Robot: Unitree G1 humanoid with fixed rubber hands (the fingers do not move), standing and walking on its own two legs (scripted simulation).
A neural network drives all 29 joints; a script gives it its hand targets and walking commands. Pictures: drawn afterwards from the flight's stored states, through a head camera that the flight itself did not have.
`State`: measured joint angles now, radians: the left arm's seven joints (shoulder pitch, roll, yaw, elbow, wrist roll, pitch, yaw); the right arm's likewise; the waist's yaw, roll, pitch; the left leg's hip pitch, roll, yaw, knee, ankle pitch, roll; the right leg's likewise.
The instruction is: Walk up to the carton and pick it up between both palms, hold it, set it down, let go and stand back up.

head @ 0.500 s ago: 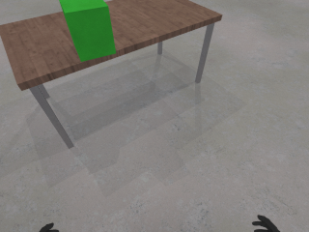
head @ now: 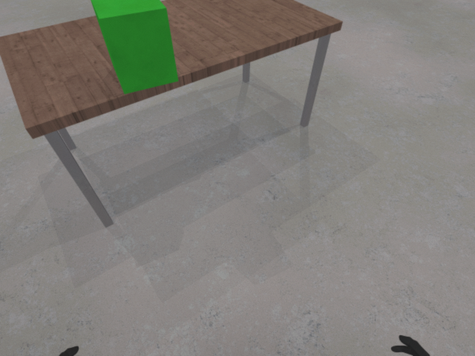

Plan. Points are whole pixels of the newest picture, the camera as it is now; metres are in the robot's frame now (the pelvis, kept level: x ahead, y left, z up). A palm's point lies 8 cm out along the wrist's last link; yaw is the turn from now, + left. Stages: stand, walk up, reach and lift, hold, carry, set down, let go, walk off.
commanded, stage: stand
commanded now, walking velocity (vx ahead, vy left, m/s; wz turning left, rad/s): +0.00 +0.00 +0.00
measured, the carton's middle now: (136, 41) +1.09 +0.35 +0.02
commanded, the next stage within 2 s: walk up in 0.42 s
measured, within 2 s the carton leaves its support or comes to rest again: neither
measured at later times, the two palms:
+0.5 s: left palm out of the picture +0.10 +0.32 -0.10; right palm out of the picture +0.11 -0.31 -0.10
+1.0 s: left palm out of the picture +0.09 +0.40 -0.12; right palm (398, 302) +0.22 -0.29 -0.07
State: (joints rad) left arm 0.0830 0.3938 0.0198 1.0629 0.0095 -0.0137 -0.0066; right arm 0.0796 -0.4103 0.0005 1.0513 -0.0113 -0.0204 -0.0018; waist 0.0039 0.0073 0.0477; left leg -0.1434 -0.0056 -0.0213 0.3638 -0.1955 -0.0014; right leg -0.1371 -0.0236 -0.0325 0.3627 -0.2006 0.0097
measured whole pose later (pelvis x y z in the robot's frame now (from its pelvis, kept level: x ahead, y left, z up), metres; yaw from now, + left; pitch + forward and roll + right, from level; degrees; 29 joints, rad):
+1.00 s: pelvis +0.08 +0.05 -0.03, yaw +16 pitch -2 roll +1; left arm 0.22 0.49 0.11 0.76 0.04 0.01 -0.07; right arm 0.36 -0.49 -0.12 0.78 -0.01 -0.08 0.00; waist -0.01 -0.08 0.08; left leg -0.33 -0.03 0.00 0.65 -0.29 0.03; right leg -0.39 -0.09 0.00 1.15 -0.47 -0.02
